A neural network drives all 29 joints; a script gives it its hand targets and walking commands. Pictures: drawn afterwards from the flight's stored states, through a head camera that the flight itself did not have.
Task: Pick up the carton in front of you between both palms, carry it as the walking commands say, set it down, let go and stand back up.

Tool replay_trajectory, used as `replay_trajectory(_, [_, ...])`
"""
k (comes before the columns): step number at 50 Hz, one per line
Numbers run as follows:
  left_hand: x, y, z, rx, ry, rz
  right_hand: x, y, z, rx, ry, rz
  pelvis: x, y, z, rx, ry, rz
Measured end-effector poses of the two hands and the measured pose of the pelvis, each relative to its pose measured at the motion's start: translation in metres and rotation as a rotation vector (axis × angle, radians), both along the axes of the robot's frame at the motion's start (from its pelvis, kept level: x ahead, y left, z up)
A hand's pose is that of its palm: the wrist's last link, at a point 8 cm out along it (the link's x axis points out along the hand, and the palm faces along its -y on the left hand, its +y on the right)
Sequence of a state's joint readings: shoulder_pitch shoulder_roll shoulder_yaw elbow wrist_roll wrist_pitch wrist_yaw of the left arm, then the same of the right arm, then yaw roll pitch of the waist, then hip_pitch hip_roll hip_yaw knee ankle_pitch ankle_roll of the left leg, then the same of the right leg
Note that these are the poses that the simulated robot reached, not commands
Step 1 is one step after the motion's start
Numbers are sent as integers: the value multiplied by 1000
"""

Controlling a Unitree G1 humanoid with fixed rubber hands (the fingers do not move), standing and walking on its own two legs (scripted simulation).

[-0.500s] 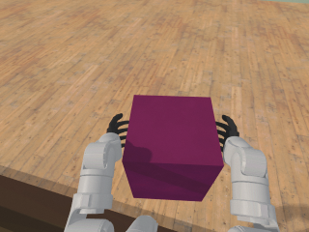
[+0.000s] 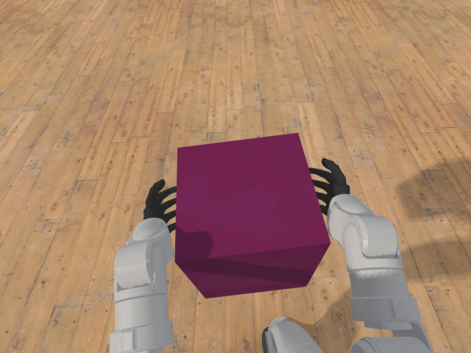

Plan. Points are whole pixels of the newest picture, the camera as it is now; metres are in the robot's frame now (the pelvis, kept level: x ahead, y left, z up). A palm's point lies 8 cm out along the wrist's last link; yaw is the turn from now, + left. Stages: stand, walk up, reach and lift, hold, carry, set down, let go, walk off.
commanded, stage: carry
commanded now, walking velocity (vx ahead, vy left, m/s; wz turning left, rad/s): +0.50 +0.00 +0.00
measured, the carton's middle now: (247, 223) +0.34 -0.04 -0.01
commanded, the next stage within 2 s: none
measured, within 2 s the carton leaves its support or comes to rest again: neither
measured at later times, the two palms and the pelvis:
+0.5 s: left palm (162, 99) +0.76 +0.13 +0.00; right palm (271, 93) +0.73 -0.17 -0.01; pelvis +0.41 -0.01 -0.07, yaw -2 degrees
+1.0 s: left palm (164, 39) +0.98 +0.11 +0.05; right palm (259, 25) +1.01 -0.19 +0.05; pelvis +0.75 -0.05 -0.04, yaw +1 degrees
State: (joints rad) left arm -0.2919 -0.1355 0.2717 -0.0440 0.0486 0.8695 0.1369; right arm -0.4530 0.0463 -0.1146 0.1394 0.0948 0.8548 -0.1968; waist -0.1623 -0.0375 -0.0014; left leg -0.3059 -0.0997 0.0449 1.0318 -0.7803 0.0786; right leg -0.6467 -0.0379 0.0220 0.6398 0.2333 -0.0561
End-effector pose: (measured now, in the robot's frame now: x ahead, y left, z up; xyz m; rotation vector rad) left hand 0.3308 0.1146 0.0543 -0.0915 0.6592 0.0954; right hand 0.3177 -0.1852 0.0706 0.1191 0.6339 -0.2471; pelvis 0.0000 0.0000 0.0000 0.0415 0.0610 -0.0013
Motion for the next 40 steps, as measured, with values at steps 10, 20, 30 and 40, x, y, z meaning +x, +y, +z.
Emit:
replay_trajectory(10, [154, 25, -53, 65, -8, 133, 194, 25, -68, -4, -16, 176, 172, -39, -73, -59, 25, 6])
replay_trajectory(20, [317, 28, -72, 38, 54, 103, 334, 28, -96, 27, 45, 101, 332, -23, -71, -35, 46, -10])
replay_trajectory(30, [487, -6, -33, 21, -6, -39, 465, -5, -49, 11, -10, -36, 480, -5, -45, -59, 68, -51])
replay_trajectory(40, [583, -17, -13, 19, -68, 35, 587, -17, -24, 20, -71, 28, 630, -42, -54, -64, 7, -20])
